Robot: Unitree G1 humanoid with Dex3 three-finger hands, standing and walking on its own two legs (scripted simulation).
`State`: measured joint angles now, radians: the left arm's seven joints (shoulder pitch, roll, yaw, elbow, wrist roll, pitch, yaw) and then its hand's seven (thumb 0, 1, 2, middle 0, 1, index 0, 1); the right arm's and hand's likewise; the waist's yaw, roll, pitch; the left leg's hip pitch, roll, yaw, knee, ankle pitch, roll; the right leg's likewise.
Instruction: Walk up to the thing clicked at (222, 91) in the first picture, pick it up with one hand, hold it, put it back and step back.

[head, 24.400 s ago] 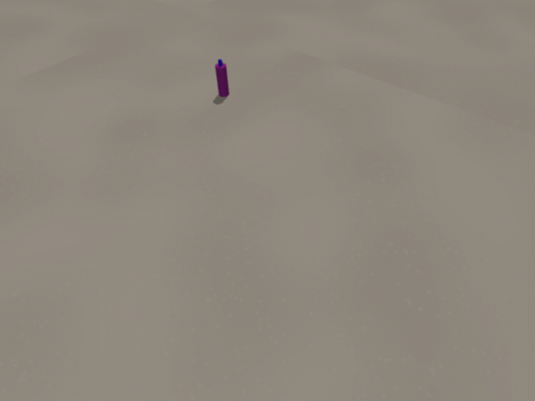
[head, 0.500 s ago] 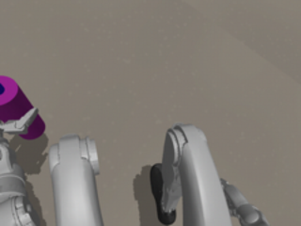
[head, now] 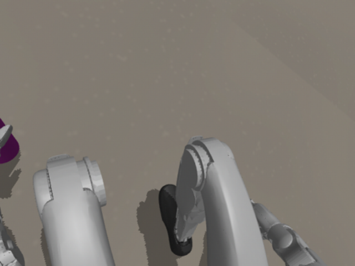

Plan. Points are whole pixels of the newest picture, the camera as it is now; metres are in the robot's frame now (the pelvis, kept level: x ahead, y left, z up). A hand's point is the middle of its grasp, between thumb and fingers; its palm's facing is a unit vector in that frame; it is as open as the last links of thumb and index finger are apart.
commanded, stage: lower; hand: left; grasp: from the side
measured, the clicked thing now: out of the picture +0.39 +0.32 -0.15
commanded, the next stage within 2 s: loosen in 0.30 s
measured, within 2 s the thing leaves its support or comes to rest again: rests again in 1.74 s
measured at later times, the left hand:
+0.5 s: hand out of the picture +0.39 +0.32 -0.15, palm faces +0.44 -0.90 -0.02, open 10.2 cm
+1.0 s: hand out of the picture +0.40 +0.32 -0.14, palm faces +0.45 -0.89 +0.02, open 16.7 cm
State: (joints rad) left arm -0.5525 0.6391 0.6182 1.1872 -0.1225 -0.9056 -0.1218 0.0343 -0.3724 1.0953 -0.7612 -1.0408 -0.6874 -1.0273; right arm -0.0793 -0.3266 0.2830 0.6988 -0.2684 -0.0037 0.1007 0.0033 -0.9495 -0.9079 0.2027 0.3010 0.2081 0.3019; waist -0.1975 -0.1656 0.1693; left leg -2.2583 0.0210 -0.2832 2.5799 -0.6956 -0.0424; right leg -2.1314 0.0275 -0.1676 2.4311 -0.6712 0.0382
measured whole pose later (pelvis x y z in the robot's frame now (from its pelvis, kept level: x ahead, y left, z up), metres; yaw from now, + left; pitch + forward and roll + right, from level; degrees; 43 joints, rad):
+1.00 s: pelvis -0.01 +0.01 -0.01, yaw -3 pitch +14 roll -14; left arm -0.59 0.73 0.62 1.28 -0.14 -1.01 -0.08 -0.01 -0.60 0.09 -0.27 -0.18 -0.27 -0.17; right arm -0.12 -0.36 0.39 0.61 -0.30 0.00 0.14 0.00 -0.92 -0.90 0.21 0.30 0.21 0.30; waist -0.20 -0.22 0.22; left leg -2.24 0.03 -0.34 2.63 -0.68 -0.02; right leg -2.10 0.06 -0.21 2.43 -0.63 0.06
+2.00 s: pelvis +0.00 -0.01 +0.15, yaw +7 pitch +33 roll -5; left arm -0.18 0.57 0.43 0.54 0.03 -0.08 -0.01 -0.01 -0.52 0.07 -0.06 -0.05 -0.06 -0.06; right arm 0.09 -0.27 0.01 0.60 0.03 0.12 0.00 0.01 -0.90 -0.90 0.20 0.30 0.21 0.30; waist -0.02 0.00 -0.13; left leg -1.98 0.05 -0.09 2.04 -0.63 -0.02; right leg -1.92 -0.01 -0.05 1.99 -0.64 0.01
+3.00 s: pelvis +0.08 +0.00 +0.42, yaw +12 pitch +8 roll -2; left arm 0.48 0.22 -0.01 -0.03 -0.02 0.26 0.14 -0.01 -0.55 0.05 -0.05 -0.05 -0.05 -0.05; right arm 0.27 -0.21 0.03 0.47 0.01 -0.10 -0.18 0.01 -0.90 -0.90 0.20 0.30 0.21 0.30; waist -0.02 0.03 -0.11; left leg -0.66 0.05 -0.03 0.98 -0.45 -0.03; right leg -0.61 -0.02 -0.06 0.95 -0.46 0.00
